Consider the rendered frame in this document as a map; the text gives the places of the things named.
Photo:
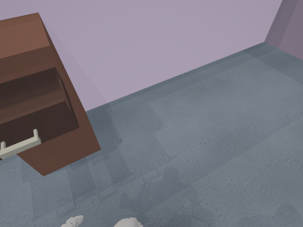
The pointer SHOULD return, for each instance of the drawer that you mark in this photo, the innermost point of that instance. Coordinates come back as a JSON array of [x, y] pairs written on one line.
[[36, 101]]

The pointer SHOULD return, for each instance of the handle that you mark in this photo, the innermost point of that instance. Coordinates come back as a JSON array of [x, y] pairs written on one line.
[[19, 147]]

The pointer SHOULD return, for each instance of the robot left hand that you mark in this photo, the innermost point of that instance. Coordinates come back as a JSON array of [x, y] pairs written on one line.
[[73, 221]]

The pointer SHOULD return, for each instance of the cabinet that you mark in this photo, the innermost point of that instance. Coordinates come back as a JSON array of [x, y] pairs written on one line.
[[26, 48]]

